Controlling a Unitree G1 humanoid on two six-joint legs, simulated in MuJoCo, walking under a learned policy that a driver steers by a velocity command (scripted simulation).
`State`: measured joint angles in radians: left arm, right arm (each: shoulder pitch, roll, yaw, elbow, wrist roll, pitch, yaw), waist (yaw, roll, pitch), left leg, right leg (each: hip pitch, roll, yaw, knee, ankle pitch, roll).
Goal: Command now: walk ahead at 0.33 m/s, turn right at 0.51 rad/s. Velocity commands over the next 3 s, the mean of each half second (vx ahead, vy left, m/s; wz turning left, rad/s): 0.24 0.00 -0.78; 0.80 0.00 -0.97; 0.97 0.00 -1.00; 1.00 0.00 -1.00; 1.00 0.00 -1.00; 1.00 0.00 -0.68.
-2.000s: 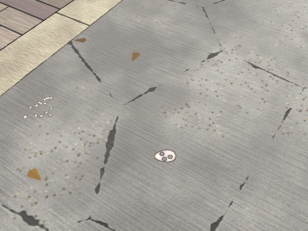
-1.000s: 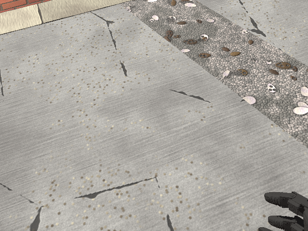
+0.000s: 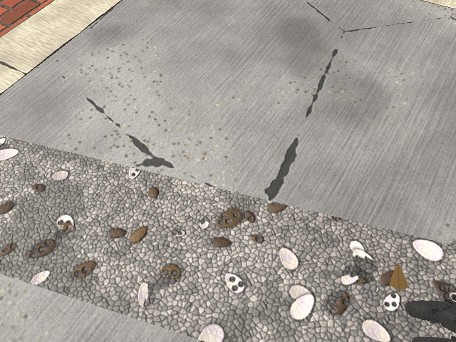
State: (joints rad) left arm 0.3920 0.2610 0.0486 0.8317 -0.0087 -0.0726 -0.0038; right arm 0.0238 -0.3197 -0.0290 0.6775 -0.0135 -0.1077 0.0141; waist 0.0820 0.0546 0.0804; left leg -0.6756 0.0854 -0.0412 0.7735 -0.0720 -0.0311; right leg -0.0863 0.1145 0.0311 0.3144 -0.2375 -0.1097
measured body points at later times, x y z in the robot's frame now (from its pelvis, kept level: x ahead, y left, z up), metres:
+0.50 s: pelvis +0.19 -0.01 -0.01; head +0.21 -0.06 +0.44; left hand +0.44 +0.21 -0.08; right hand +0.22 -0.34 -0.12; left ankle +0.30 +0.10 -0.74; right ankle +0.17 -0.12 -0.72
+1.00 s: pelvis +0.43 -0.20 -0.04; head +0.44 -0.26 +0.41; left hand +0.62 +0.02 -0.14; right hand +0.45 -0.57 -0.08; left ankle +0.62 -0.19 -0.75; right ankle +0.15 -0.10 -0.72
